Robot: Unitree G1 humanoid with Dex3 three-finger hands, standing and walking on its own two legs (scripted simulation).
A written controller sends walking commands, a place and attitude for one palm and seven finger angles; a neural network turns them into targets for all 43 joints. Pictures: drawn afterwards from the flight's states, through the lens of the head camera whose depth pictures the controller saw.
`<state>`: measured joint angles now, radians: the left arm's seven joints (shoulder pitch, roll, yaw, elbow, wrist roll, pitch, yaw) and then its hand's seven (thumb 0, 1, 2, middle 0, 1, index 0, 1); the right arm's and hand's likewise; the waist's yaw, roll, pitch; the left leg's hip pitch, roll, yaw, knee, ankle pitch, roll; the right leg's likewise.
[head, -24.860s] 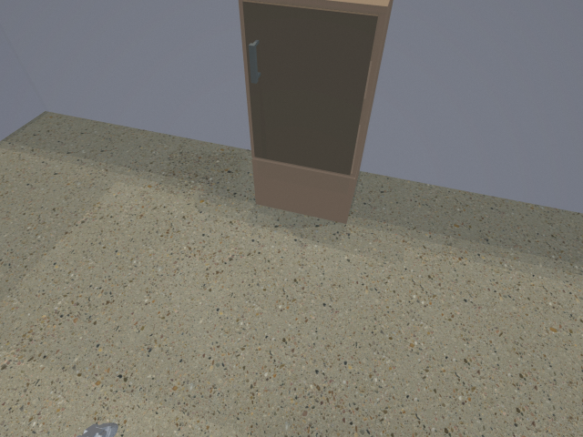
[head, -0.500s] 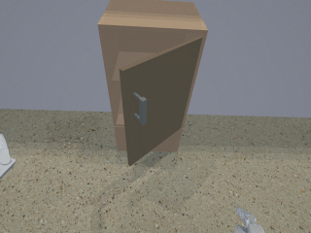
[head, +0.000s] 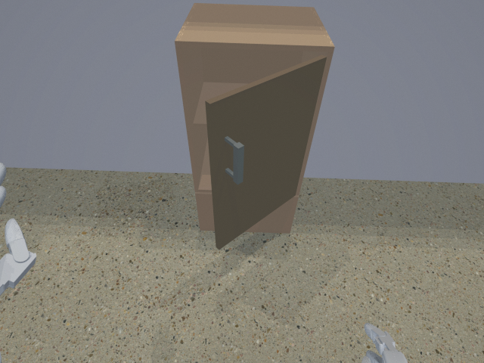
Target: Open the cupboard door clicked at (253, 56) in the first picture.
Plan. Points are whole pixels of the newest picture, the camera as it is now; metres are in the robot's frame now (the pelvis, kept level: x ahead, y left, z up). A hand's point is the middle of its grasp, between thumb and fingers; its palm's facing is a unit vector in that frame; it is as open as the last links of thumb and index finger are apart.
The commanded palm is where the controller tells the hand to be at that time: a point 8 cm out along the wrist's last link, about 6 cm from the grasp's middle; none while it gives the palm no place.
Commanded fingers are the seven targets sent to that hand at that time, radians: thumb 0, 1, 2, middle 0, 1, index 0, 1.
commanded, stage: stop stepping back and stand still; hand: left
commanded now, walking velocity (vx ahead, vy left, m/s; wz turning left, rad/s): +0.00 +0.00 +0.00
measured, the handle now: (233, 160) +0.60 +0.06 -0.03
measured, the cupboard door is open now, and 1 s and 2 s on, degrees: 42 42 42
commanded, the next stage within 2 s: let the arm hang, fingers relaxed in 0.64 s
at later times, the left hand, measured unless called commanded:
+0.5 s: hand (28, 255) +0.20 +0.27 +0.17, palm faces +0.40 -0.78 -0.48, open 7.4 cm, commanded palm +0.14 +0.31 +0.18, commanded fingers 0.00 0.90 0.90 -0.20 -0.30 -0.20 -0.30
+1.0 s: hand out of the picture +0.08 +0.19 -0.14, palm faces -0.01 -0.97 -0.24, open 7.4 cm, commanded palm none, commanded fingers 0.00 0.90 0.90 -0.20 -0.30 -0.20 -0.30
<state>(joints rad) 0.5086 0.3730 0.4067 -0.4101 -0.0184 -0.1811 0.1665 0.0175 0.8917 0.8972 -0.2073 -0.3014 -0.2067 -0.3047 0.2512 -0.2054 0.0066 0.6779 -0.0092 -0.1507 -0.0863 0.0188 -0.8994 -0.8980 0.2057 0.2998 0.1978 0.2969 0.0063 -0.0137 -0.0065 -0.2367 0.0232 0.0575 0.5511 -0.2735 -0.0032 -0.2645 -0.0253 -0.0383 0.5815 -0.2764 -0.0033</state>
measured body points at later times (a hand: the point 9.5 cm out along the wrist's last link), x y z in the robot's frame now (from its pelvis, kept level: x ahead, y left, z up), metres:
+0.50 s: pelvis -0.01 +0.02 +0.01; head +0.02 +0.02 +0.46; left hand +0.17 +0.31 +0.19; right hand +0.15 -0.22 -0.08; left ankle +0.02 +0.12 -0.73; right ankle +0.02 -0.11 -0.73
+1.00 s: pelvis -0.02 +0.00 +0.00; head +0.00 -0.01 +0.45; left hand +0.07 +0.24 -0.12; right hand +0.09 -0.25 -0.14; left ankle +0.02 +0.12 -0.73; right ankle +0.02 -0.11 -0.73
